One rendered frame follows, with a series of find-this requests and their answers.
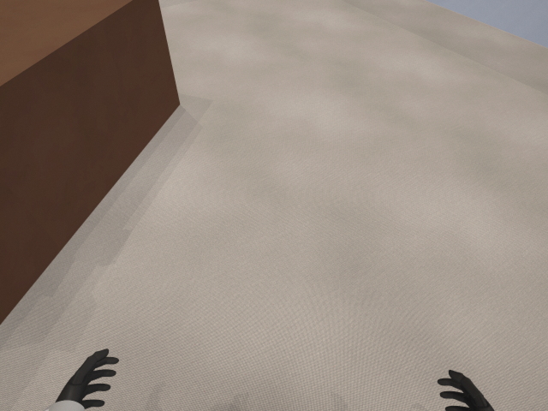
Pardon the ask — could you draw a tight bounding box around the pedestal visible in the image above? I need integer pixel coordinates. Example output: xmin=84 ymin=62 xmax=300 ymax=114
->
xmin=0 ymin=0 xmax=180 ymax=324

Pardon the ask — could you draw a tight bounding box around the left robot hand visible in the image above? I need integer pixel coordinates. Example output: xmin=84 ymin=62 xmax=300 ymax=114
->
xmin=56 ymin=349 xmax=119 ymax=409

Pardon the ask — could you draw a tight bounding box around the right robot hand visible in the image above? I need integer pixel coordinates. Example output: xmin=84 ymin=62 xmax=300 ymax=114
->
xmin=438 ymin=370 xmax=494 ymax=411

